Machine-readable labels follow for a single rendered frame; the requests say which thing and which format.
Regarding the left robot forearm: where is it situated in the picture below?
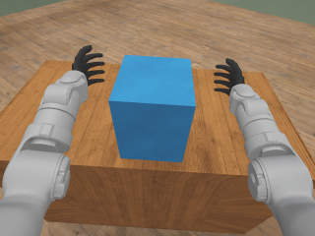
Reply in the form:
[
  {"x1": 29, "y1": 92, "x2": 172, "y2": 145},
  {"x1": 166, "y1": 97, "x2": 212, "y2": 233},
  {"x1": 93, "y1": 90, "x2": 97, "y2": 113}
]
[{"x1": 2, "y1": 70, "x2": 89, "y2": 195}]

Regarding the left robot upper arm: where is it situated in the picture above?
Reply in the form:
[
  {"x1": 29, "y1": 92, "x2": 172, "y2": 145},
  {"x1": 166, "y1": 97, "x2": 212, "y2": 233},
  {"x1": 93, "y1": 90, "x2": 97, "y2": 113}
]
[{"x1": 0, "y1": 149, "x2": 71, "y2": 236}]

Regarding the carton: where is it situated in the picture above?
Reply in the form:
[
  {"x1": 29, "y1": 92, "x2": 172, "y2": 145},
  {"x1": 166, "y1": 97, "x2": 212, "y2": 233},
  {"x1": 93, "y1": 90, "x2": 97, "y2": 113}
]
[{"x1": 108, "y1": 55, "x2": 196, "y2": 163}]

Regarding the right robot forearm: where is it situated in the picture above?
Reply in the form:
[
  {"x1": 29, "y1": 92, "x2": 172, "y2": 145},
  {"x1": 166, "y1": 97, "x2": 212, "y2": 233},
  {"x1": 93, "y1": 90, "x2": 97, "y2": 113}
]
[{"x1": 228, "y1": 84, "x2": 314, "y2": 196}]

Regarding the left robot hand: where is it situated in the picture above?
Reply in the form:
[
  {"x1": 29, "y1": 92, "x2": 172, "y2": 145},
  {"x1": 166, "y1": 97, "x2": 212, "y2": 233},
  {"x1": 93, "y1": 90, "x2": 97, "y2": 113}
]
[{"x1": 72, "y1": 45, "x2": 105, "y2": 86}]

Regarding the right robot hand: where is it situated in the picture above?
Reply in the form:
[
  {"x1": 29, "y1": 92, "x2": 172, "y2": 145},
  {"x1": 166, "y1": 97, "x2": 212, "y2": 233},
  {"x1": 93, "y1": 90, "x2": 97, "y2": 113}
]
[{"x1": 214, "y1": 58, "x2": 245, "y2": 95}]

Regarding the pedestal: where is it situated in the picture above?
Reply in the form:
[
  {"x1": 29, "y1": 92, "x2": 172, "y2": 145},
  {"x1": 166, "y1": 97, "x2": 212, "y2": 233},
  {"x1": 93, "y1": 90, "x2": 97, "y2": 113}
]
[{"x1": 0, "y1": 60, "x2": 315, "y2": 235}]

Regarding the right robot upper arm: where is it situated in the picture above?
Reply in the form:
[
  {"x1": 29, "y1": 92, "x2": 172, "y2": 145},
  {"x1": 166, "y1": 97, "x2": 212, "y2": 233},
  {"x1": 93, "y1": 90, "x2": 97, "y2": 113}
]
[{"x1": 248, "y1": 154, "x2": 315, "y2": 236}]

